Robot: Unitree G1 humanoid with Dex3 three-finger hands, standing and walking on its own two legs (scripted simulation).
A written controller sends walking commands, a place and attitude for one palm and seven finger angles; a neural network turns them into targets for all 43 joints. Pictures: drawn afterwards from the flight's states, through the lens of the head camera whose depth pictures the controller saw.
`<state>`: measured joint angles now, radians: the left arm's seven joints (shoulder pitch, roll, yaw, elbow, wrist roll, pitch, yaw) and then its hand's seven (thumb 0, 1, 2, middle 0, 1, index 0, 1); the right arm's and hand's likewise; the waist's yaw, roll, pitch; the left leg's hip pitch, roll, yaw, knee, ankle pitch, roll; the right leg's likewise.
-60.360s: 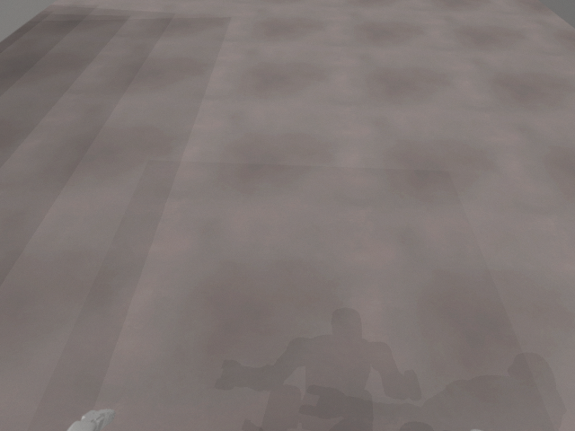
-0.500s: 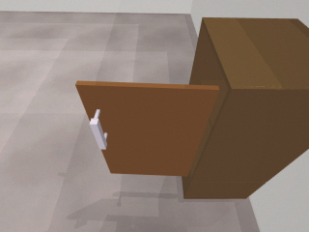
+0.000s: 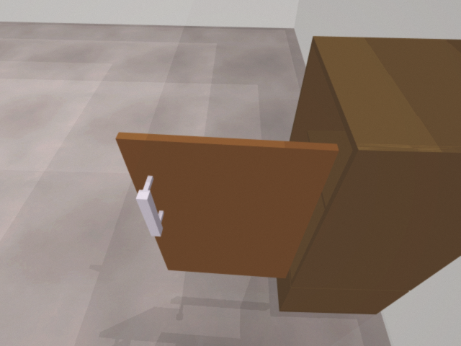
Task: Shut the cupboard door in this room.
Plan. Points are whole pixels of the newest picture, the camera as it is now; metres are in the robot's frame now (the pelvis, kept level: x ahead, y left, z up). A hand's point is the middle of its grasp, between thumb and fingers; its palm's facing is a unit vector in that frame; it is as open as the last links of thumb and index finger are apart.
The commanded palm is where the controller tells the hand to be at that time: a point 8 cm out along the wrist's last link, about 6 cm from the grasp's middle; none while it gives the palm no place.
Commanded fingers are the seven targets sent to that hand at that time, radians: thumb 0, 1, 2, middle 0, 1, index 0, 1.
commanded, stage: come to a stop and stand still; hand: left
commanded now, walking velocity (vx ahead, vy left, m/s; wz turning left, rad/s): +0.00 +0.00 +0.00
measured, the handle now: (153, 207) +0.39 +0.19 -0.03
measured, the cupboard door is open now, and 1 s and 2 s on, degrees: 88 88 88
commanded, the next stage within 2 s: look again from close up in 0.58 s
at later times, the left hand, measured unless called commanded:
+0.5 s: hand out of the picture +0.04 +0.23 -0.16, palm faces -0.02 -0.96 -0.27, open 7.4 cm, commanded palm none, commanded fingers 0.00 0.90 0.90 -0.20 -0.30 -0.20 -0.30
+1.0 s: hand out of the picture -0.02 +0.21 -0.17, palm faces -0.01 -0.98 -0.20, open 7.4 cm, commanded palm none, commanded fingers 0.00 0.90 0.90 -0.20 -0.30 -0.20 -0.30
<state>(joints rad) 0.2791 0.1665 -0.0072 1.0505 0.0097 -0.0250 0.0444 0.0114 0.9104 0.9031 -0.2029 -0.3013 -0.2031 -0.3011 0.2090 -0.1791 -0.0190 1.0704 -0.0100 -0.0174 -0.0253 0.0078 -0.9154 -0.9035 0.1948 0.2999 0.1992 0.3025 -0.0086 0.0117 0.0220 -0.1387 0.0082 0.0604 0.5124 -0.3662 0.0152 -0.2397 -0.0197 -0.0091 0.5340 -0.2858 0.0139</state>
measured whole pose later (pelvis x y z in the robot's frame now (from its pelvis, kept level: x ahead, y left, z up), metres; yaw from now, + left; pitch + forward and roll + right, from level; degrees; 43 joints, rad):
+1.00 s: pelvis -0.03 +0.03 +0.01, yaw -1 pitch -2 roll +0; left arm 0.26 0.17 -0.01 1.09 0.01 0.00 0.04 0.01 0.90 0.90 -0.20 -0.30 -0.20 -0.30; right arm 0.21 -0.16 -0.01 1.16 0.00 -0.01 -0.01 0.01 -0.91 -0.90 0.20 0.30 0.20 0.30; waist 0.00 -0.02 0.06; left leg -0.11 -0.05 0.09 0.40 -0.27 0.06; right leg -0.21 -0.07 0.03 0.42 -0.18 0.06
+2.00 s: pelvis -0.07 -0.01 -0.11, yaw +4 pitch +17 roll -2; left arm 0.37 0.27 0.20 -0.04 -0.33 -0.35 -0.42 0.02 0.89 0.90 -0.69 -0.83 -0.69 -0.83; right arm 0.17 -0.18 0.03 0.52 0.04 -0.22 -0.04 0.02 -0.91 -0.90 0.20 0.30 0.20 0.30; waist 0.03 0.03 -0.12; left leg -0.99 0.02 -0.04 1.30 -0.60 0.00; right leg -1.02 -0.02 -0.13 1.22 -0.50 -0.05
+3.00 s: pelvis -0.05 +0.01 -0.08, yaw +3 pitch +16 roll -3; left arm 0.38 0.27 0.17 -0.06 -0.30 -0.35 -0.32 0.02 0.90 0.90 -1.30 -1.50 -1.30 -1.50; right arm 0.27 -0.25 0.02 0.46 0.03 -0.16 -0.03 0.02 -0.91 -0.90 0.20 0.30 0.20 0.30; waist -0.01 0.03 -0.14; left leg -0.87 0.00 -0.01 1.18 -0.58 0.04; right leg -0.91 -0.03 -0.09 1.10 -0.47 0.00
